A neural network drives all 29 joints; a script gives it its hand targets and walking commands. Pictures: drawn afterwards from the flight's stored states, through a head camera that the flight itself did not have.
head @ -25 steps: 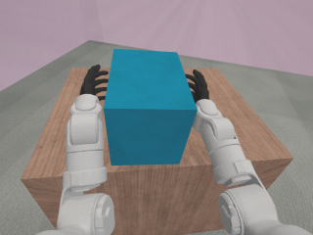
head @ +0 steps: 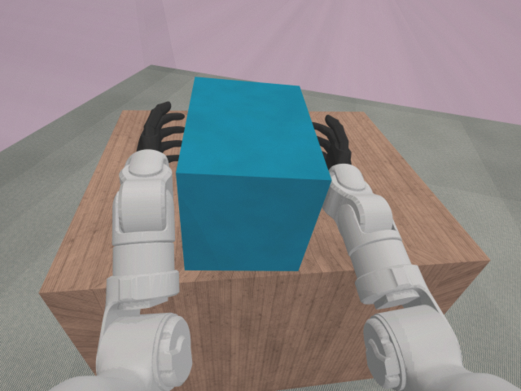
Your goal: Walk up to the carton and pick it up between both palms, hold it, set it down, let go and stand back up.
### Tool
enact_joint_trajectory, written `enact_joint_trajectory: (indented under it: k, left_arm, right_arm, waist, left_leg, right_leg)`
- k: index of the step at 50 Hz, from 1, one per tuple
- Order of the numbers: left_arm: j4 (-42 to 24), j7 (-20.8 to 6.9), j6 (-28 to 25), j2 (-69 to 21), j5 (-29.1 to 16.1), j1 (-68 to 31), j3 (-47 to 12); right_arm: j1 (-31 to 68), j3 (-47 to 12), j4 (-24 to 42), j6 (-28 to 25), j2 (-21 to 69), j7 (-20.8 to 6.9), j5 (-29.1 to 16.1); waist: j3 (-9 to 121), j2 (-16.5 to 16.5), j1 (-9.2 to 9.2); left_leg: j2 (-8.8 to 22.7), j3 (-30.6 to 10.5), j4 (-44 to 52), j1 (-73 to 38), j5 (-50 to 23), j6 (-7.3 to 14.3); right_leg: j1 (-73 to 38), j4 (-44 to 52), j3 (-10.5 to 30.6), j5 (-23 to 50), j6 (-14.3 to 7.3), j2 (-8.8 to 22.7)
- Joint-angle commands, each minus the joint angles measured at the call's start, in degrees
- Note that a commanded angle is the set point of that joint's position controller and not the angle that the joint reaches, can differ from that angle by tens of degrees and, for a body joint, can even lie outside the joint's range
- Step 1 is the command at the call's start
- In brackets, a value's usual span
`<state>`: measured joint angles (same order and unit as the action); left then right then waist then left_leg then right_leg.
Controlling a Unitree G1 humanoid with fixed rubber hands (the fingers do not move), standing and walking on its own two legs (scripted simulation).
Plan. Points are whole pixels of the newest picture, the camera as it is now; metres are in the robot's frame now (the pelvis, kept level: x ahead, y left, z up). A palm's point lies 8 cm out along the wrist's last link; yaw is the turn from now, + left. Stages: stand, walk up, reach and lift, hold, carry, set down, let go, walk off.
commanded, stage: hold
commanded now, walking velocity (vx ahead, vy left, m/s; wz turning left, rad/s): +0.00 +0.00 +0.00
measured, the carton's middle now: (245, 172) +0.39 +0.01 +0.18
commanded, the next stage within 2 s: set down in 0.62 s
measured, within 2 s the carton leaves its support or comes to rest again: neither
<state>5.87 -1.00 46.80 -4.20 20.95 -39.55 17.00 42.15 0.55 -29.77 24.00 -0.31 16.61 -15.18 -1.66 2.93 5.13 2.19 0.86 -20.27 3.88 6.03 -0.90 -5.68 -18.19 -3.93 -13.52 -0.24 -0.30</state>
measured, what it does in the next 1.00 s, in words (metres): stands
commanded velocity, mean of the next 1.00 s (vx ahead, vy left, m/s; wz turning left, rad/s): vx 0.00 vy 0.00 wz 0.00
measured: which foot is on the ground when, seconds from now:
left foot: down 0.00-1.00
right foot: down 0.00-1.00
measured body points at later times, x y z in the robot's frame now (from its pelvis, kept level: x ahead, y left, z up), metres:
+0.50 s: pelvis +0.00 +0.00 +0.00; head -0.07 +0.03 +0.44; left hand +0.37 +0.15 +0.23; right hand +0.37 -0.12 +0.21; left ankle +0.07 +0.13 -0.74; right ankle -0.02 -0.11 -0.74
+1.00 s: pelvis +0.00 +0.00 +0.00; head -0.06 +0.03 +0.45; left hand +0.39 +0.14 +0.24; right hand +0.38 -0.12 +0.21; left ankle +0.07 +0.13 -0.74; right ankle -0.02 -0.11 -0.74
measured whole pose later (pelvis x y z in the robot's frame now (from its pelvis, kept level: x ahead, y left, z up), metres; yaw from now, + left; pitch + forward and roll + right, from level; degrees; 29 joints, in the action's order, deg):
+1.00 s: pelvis +0.00 +0.00 +0.00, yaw +0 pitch -10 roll +0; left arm 14.5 -3.1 36.3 -5.3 24.5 -44.2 20.6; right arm 43.1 8.6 -37.0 12.7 3.6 12.7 -4.7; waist -2.4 3.6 3.8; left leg 1.4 1.3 -17.2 2.4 4.5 -0.3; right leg -6.4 -16.6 -3.7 -12.7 0.2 0.5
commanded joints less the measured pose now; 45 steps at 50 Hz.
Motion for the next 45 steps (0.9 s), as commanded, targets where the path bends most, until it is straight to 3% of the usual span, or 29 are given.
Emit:
enact_joint_trajectory:
  k: [1, 4, 6, 10, 16, 20, 24, 25, 34, 38, 45]
  left_arm:
    - [-3.3, -7.6, -3.7, -31.5, -10.5, -38.6, -29.0]
    - [-4.6, -7.5, -4.2, -31.3, -11.2, -40.0, -29.6]
    - [-4.3, -7.3, -4.1, -31.3, -11.1, -40.5, -29.4]
    - [1.8, -7.8, -3.7, -29.9, -9.2, -38.9, -25.7]
    - [-1.6, -7.5, -4.5, -32.2, -11.7, -41.4, -29.0]
    - [0.2, -7.2, -4.2, -31.2, -10.3, -41.0, -27.3]
    - [-1.3, -7.1, -4.1, -32.3, -10.8, -41.2, -29.0]
    - [0.4, -7.1, -3.9, -31.8, -10.3, -40.8, -28.2]
    - [-4.0, -7.1, -3.4, -31.8, -10.7, -39.8, -29.4]
    - [-3.8, -7.6, -5.4, -31.1, -10.0, -40.8, -28.5]
    - [5.3, -10.2, -10.6, -29.5, -5.8, -39.9, -22.2]
  right_arm:
    - [51.6, -21.8, 19.9, -4.1, 33.5, -5.0, -5.0]
    - [51.7, -22.8, 20.7, -4.1, 34.0, -4.6, -5.8]
    - [51.8, -22.4, 19.9, -4.0, 34.2, -4.8, -5.2]
    - [51.3, -20.1, 15.3, -3.4, 33.8, -5.1, -3.4]
    - [54.6, -20.9, 19.5, -4.8, 34.5, -5.0, -4.8]
    - [51.7, -19.1, 15.7, -3.9, 33.8, -5.2, -3.7]
    - [52.2, -19.1, 16.2, -4.4, 32.5, -5.5, -4.2]
    - [52.7, -18.9, 15.7, -4.2, 32.4, -5.5, -4.1]
    - [51.4, -19.8, 18.4, -3.9, 31.1, -5.9, -5.9]
    - [50.5, -18.4, 17.0, -6.0, 31.4, -6.5, -3.4]
    - [52.0, -12.6, 12.3, -14.4, 31.0, -8.4, 5.6]
  waist:
    - [22.0, -4.1, 0.01]
    - [23.9, -4.2, 0.04]
    - [23.0, -4.6, -0.16]
    - [17.6, -2.5, -0.87]
    - [24.9, -4.5, 0.35]
    - [20.5, -4.6, 0.3]
    - [22.7, -5.9, 0.86]
    - [21.2, -5.5, 0.48]
    - [22.4, -6.4, 0.6]
    - [22.3, -6.1, 0.65]
    - [20.0, -3.3, -0.88]
  left_leg:
    - [-3.1, 0.5, -0.2, -17.4, -10.3, 0.4]
    - [-3.5, 0.2, -1.1, -18.2, -11.8, 0.4]
    - [-3.5, 0.4, -0.4, -17.4, -9.6, 0.6]
    - [-3.3, 1.1, 1.7, -14.6, -3.6, 1.8]
    - [-3.5, 0.3, -0.6, -17.4, -9.8, 0.6]
    - [-3.2, 0.6, 0.7, -15.7, -6.0, 1.0]
    - [-2.7, 0.2, 0.3, -17.2, -8.1, -0.1]
    - [-2.8, 0.2, 0.3, -17.0, -8.3, 0.0]
    - [-2.8, -0.6, 1.0, -17.4, -9.8, -0.3]
    - [-2.9, -0.3, 1.3, -18.4, -9.9, -0.2]
    - [-3.0, 1.9, 3.9, -15.3, -1.8, 2.0]
  right_leg:
    - [10.3, 4.6, -0.5, 11.7, 4.4, -2.9]
    - [9.6, 4.3, -0.1, 14.3, 4.8, -2.7]
    - [10.6, 4.6, -0.2, 11.6, 4.6, -2.6]
    - [12.0, 5.7, 0.1, 6.7, 4.6, -2.0]
    - [10.3, 4.6, -0.2, 12.0, 4.6, -2.6]
    - [11.9, 5.2, -0.2, 7.2, 4.4, -2.5]
    - [11.9, 4.9, -0.6, 7.5, 3.7, -3.1]
    - [12.0, 5.2, -0.7, 7.5, 3.8, -3.1]
    - [9.8, 5.3, -0.2, 11.3, 4.2, -2.9]
    - [9.8, 5.5, -0.5, 11.5, 4.4, -2.5]
    - [8.3, 6.1, -1.7, 6.7, 4.3, -1.3]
